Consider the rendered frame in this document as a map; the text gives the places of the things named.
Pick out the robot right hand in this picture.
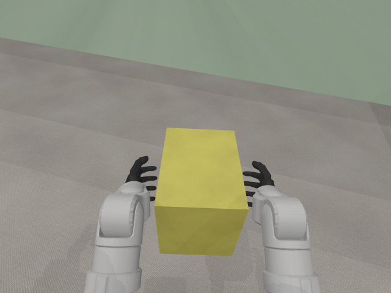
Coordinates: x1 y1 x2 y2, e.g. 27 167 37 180
243 161 275 207

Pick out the robot left hand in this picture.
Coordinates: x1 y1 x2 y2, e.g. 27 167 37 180
125 156 157 201

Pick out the left robot forearm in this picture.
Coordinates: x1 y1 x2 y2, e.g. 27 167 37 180
84 181 150 293

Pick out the right robot forearm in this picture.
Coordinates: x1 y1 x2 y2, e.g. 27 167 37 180
252 185 321 293

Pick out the carton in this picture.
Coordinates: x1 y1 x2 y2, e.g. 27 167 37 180
154 128 249 256

